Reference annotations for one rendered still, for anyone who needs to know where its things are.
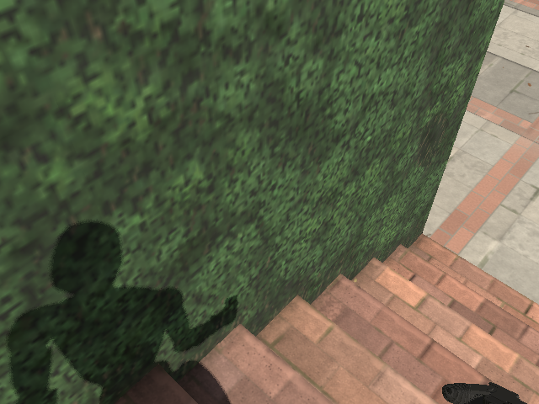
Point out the robot right hand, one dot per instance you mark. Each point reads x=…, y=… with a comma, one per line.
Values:
x=462, y=393

